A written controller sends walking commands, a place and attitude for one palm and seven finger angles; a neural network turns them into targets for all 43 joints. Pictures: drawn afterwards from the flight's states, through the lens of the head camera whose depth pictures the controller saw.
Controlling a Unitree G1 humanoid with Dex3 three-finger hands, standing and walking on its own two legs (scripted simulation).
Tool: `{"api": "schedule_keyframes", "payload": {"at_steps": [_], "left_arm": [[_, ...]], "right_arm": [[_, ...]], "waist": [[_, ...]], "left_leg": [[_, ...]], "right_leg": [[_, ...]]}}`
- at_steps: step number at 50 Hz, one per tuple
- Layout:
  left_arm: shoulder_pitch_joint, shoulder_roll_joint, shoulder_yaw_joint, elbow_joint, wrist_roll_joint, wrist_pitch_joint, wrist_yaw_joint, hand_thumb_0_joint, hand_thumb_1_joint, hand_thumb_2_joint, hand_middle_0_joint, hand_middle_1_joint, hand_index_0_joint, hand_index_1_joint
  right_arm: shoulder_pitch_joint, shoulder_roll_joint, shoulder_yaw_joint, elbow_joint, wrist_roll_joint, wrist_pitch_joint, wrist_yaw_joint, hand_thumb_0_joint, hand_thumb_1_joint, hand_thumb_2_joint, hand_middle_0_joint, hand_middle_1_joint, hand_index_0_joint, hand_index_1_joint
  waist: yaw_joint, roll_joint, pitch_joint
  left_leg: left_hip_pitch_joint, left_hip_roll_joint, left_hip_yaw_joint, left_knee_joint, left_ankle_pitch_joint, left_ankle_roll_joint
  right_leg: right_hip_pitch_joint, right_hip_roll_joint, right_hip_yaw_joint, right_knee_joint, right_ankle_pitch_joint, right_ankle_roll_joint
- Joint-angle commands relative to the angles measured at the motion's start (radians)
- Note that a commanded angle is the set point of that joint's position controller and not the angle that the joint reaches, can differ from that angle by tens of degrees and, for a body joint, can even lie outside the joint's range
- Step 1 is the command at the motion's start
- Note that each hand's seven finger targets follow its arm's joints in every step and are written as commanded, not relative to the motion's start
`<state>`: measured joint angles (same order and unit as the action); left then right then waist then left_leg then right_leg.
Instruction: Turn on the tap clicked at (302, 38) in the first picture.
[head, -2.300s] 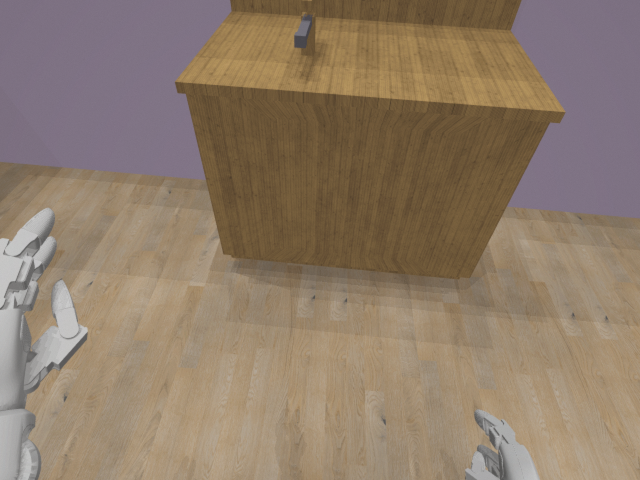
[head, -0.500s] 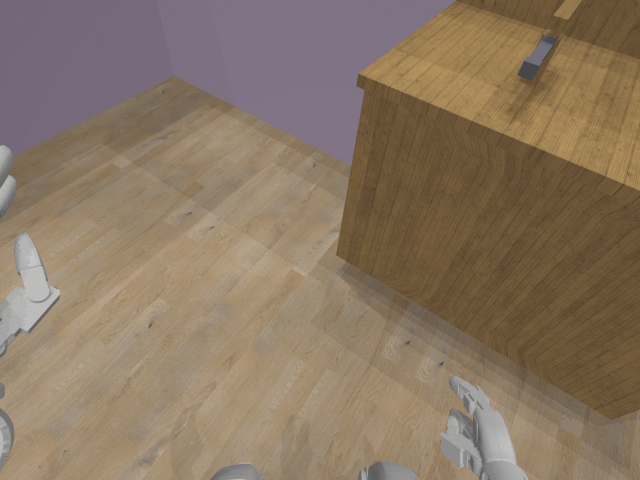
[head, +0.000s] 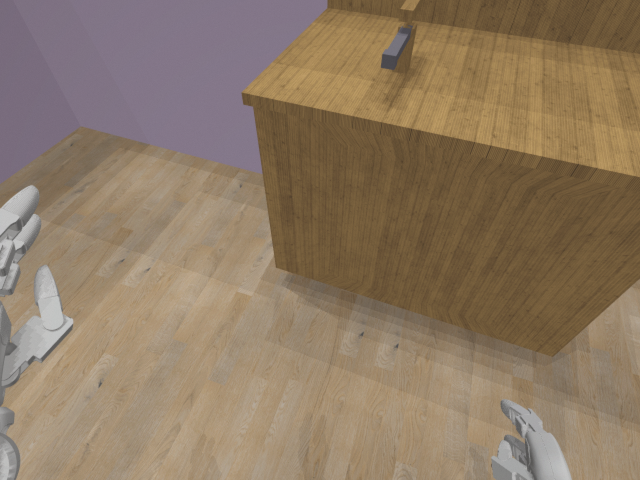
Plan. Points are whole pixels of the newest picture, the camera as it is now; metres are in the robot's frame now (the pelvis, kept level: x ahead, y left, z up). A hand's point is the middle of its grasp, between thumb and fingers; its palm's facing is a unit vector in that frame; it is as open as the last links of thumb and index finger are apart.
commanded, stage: turn to face it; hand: left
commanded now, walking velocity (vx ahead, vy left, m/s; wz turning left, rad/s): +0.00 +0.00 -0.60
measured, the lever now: (389, 59) +0.86 -0.09 +0.12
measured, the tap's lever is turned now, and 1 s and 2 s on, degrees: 0 0 0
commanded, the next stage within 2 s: take the last steps up to it in 1.06 s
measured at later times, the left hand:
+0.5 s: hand (207, 330) +0.22 +0.12 +0.17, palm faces +0.08 -0.86 -0.51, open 7.4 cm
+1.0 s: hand (259, 356) +0.20 +0.07 +0.17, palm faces -0.06 -0.89 -0.46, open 7.4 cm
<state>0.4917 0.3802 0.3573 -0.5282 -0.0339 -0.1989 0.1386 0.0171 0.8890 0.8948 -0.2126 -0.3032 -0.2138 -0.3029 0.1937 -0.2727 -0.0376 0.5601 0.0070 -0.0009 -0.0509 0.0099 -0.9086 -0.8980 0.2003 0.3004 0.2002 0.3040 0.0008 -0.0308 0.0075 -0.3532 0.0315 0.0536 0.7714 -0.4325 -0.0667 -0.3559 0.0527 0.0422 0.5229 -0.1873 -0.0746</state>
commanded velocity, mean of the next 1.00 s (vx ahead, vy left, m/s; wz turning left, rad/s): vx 0.00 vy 0.00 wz -0.49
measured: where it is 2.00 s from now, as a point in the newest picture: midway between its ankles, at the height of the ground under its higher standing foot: outside the picture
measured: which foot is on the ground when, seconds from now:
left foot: up 0.00-0.06, down 0.08-0.34, up 0.36-0.74, down 0.76-1.00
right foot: down 0.00-0.10, up 0.12-0.30, down 0.32-0.78, up 0.80-0.98, down 1.00-1.00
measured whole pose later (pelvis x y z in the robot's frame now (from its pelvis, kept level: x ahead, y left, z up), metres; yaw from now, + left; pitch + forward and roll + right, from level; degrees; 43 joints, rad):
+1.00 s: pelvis -0.11 -0.03 -0.01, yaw -32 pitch -1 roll -1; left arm 0.45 0.37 0.36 -0.49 -0.01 -0.18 0.14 0.02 0.89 0.90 -0.21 -0.30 -0.21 -0.30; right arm 0.23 -0.16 0.02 0.54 0.02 -0.06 -0.01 0.01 -0.91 -0.90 0.20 0.30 0.20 0.30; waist 0.04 0.04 0.05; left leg -0.24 0.18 0.14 0.62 -0.35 -0.08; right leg -0.32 0.00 -0.09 0.62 -0.31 0.04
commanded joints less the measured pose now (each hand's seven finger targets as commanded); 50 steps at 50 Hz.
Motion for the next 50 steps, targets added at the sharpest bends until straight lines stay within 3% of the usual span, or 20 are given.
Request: {"api": "schedule_keyframes", "payload": {"at_steps": [1, 3, 5, 6, 10, 15, 16, 17, 18, 19, 21, 25, 35, 37, 39, 41, 43, 46, 49, 50], "left_arm": [[-0.026, 0.161, 0.143, -0.150, -0.009, -0.059, 0.027, 0.000, 0.900, 0.900, -0.200, -0.300, -0.200, -0.300], [-0.076, 0.162, 0.130, -0.184, -0.005, -0.065, 0.020, 0.000, 0.900, 0.900, -0.200, -0.300, -0.200, -0.300], [-0.073, 0.181, 0.147, -0.174, 0.000, -0.069, 0.013, 0.000, 0.900, 0.900, -0.200, -0.300, -0.200, -0.300], [-0.071, 0.169, 0.136, -0.172, 0.008, -0.069, 0.014, 0.000, 0.900, 0.900, -0.200, -0.300, -0.200, -0.300], [-0.163, 0.119, 0.046, -0.231, 0.023, -0.055, 0.005, 0.000, 0.900, 0.900, -0.200, -0.300, -0.200, -0.300], [-0.165, 0.175, 0.102, -0.185, 0.025, -0.038, 0.010, 0.000, 0.900, 0.900, -0.200, -0.300, -0.200, -0.300], [-0.174, 0.177, 0.110, -0.193, 0.024, -0.044, 0.010, 0.000, 0.900, 0.900, -0.200, -0.300, -0.200, -0.300], [-0.152, 0.228, 0.160, -0.180, 0.022, -0.056, 0.021, 0.000, 0.900, 0.900, -0.200, -0.300, -0.200, -0.300], [-0.094, 0.235, 0.198, -0.153, -0.006, -0.045, 0.027, 0.000, 0.900, 0.900, -0.200, -0.300, -0.200, -0.300], [-0.048, 0.237, 0.204, -0.175, -0.019, -0.041, 0.029, 0.000, 0.900, 0.900, -0.200, -0.300, -0.200, -0.300], [0.040, 0.200, 0.197, -0.193, -0.027, -0.051, 0.025, 0.000, 0.900, 0.900, -0.200, -0.300, -0.200, -0.300], [0.021, 0.196, 0.190, -0.201, -0.031, -0.059, 0.026, 0.000, 0.900, 0.900, -0.200, -0.300, -0.200, -0.300], [-0.074, 0.164, 0.111, -0.175, -0.007, -0.039, 0.026, 0.000, 0.900, 0.900, -0.200, -0.300, -0.200, -0.300], [-0.117, 0.175, 0.109, -0.212, -0.002, -0.054, 0.017, 0.000, 0.900, 0.900, -0.200, -0.300, -0.200, -0.300], [-0.127, 0.185, 0.135, -0.222, 0.015, -0.062, 0.013, 0.000, 0.900, 0.900, -0.200, -0.300, -0.200, -0.300], [-0.088, 0.167, 0.130, -0.171, 0.025, -0.061, 0.007, 0.000, 0.900, 0.900, -0.200, -0.300, -0.200, -0.300], [-0.088, 0.107, 0.065, -0.172, 0.019, -0.055, 0.004, 0.000, 0.900, 0.900, -0.200, -0.300, -0.200, -0.300], [-0.148, 0.115, 0.050, -0.211, 0.021, -0.053, 0.014, 0.000, 0.900, 0.900, -0.200, -0.300, -0.200, -0.300], [-0.198, 0.146, 0.081, -0.172, 0.027, -0.056, 0.012, 0.000, 0.900, 0.900, -0.200, -0.300, -0.200, -0.300], [-0.185, 0.170, 0.099, -0.143, 0.035, -0.057, 0.015, 0.000, 0.900, 0.900, -0.200, -0.300, -0.200, -0.300]], "right_arm": [[-0.062, -0.038, 0.002, -0.170, 0.009, -0.031, 0.007, 0.000, -0.900, -0.900, 0.200, 0.300, 0.200, 0.300], [-0.049, -0.068, -0.013, -0.179, 0.011, -0.028, 0.003, 0.000, -0.900, -0.900, 0.200, 0.300, 0.200, 0.300], [-0.070, -0.082, -0.025, -0.195, 0.018, -0.032, -0.004, 0.000, -0.900, -0.900, 0.200, 0.300, 0.200, 0.300], [-0.071, -0.055, -0.011, -0.191, -0.001, -0.036, -0.005, 0.000, -0.900, -0.900, 0.200, 0.300, 0.200, 0.300], [-0.039, -0.071, -0.015, -0.173, 0.014, -0.068, 0.021, 0.000, -0.900, -0.900, 0.200, 0.300, 0.200, 0.300], [-0.015, -0.083, -0.017, -0.162, 0.005, -0.094, 0.037, 0.000, -0.900, -0.900, 0.200, 0.300, 0.200, 0.300], [-0.022, -0.064, -0.012, -0.167, 0.011, -0.092, 0.042, 0.000, -0.900, -0.900, 0.200, 0.300, 0.200, 0.300], [-0.029, -0.033, -0.002, -0.179, 0.011, -0.089, 0.040, 0.000, -0.900, -0.900, 0.200, 0.300, 0.200, 0.300], [-0.056, -0.030, -0.008, -0.196, 0.016, -0.084, 0.036, 0.000, -0.900, -0.900, 0.200, 0.300, 0.200, 0.300], [-0.068, -0.027, -0.011, -0.181, 0.009, -0.067, 0.033, 0.000, -0.900, -0.900, 0.200, 0.300, 0.200, 0.300], [-0.074, 0.001, 0.019, -0.155, 0.000, -0.026, 0.042, 0.000, -0.900, -0.900, 0.200, 0.300, 0.200, 0.300], [-0.098, -0.010, 0.014, -0.139, -0.004, -0.004, 0.029, 0.000, -0.900, -0.900, 0.200, 0.300, 0.200, 0.300], [-0.069, -0.049, -0.001, -0.158, 0.004, 0.003, 0.014, 0.000, -0.900, -0.900, 0.200, 0.300, 0.200, 0.300], [-0.049, -0.071, -0.012, -0.172, -0.001, -0.003, 0.008, 0.000, -0.900, -0.900, 0.200, 0.300, 0.200, 0.300], [-0.078, -0.069, -0.012, -0.185, 0.001, -0.019, 0.002, 0.000, -0.900, -0.900, 0.200, 0.300, 0.200, 0.300], [-0.072, -0.037, -0.020, -0.176, 0.000, -0.040, 0.005, 0.000, -0.900, -0.900, 0.200, 0.300, 0.200, 0.300], [-0.060, -0.052, -0.018, -0.158, 0.015, -0.060, 0.018, 0.000, -0.900, -0.900, 0.200, 0.300, 0.200, 0.300], [-0.021, -0.068, -0.014, -0.146, 0.012, -0.098, 0.023, 0.000, -0.900, -0.900, 0.200, 0.300, 0.200, 0.300], [-0.031, -0.070, -0.016, -0.138, 0.011, -0.119, 0.029, 0.000, -0.900, -0.900, 0.200, 0.300, 0.200, 0.300], [-0.021, -0.051, -0.012, -0.138, 0.013, -0.116, 0.030, 0.000, -0.900, -0.900, 0.200, 0.300, 0.200, 0.300]], "waist": [[0.023, -0.057, -0.164], [0.011, 0.025, -0.144], [0.037, 0.275, -0.124], [0.031, 0.361, -0.093], [0.018, 0.272, -0.020], [0.015, 0.234, -0.060], [0.017, 0.143, -0.083], [0.022, -0.082, -0.110], [0.042, -0.253, -0.160], [0.042, -0.199, -0.160], [0.020, -0.067, -0.178], [0.010, -0.080, -0.163], [0.021, -0.073, -0.160], [0.006, 0.031, -0.129], [0.027, 0.336, -0.075], [0.021, 0.285, 0.003], [0.028, 0.260, 0.021], [0.000, 0.281, -0.025], [0.009, 0.223, -0.063], [-0.004, 0.091, -0.086]], "left_leg": [[0.108, 0.020, -0.001, -0.275, 0.082, 0.023], [0.237, 0.117, -0.053, -0.426, 0.146, 0.068], [0.269, 0.350, -0.210, -0.467, 0.332, 0.169], [0.165, 0.421, -0.261, -0.492, 0.360, 0.224], [0.140, 0.334, 0.041, -0.380, 0.552, 0.141], [0.096, 0.300, 0.088, -0.169, 0.532, 0.072], [0.037, 0.257, 0.111, -0.032, 0.439, 0.047], [-0.117, 0.140, 0.140, 0.172, 0.138, 0.003], [-0.200, 0.050, 0.036, 0.336, -0.177, -0.017], [-0.197, 0.068, -0.069, 0.418, -0.150, -0.014], [-0.261, 0.081, -0.101, 0.476, -0.031, -0.023], [-0.160, 0.062, -0.059, 0.305, 0.017, -0.026], [0.154, -0.003, 0.011, -0.269, 0.014, 0.040], [0.271, 0.101, -0.065, -0.452, 0.004, 0.100], [0.200, 0.392, -0.295, -0.566, 0.044, 0.230], [-0.020, 0.405, -0.226, -0.551, 0.064, 0.262], [0.072, 0.335, -0.033, -0.438, 0.337, 0.193], [0.154, 0.298, 0.007, -0.323, 0.586, 0.126], [0.081, 0.254, 0.057, -0.152, 0.484, 0.078], [0.003, 0.195, 0.084, -0.011, 0.363, 0.048]], "right_leg": [[0.105, -0.232, 0.314, -0.161, 0.073, -0.046], [-0.011, -0.147, 0.265, -0.065, -0.027, 0.017], [-0.166, -0.003, 0.086, 0.242, -0.262, 0.090], [-0.174, -0.021, 0.000, 0.465, -0.317, 0.110], [-0.097, -0.062, -0.105, 0.335, -0.237, 0.128], [0.169, -0.040, -0.173, 0.005, -0.055, 0.114], [0.244, -0.109, -0.089, -0.052, 0.107, 0.077], [0.343, -0.258, 0.163, -0.068, 0.503, -0.016], [0.292, -0.366, 0.411, -0.141, 0.554, -0.073], [0.248, -0.381, 0.437, -0.180, 0.357, -0.067], [0.287, -0.335, 0.354, -0.141, 0.210, -0.099], [0.159, -0.274, 0.259, -0.211, 0.023, -0.075], [0.041, -0.217, 0.338, -0.263, -0.173, -0.029], [-0.074, -0.129, 0.276, -0.149, -0.213, 0.037], [-0.202, 0.006, 0.032, 0.321, -0.261, 0.103], [-0.149, -0.041, 0.010, 0.637, -0.250, 0.116], [-0.169, -0.069, -0.060, 0.461, -0.268, 0.121], [-0.022, -0.032, -0.157, 0.159, -0.211, 0.125], [0.201, -0.044, -0.167, -0.060, 0.019, 0.108], [0.264, -0.155, -0.033, -0.083, 0.230, 0.052]]}}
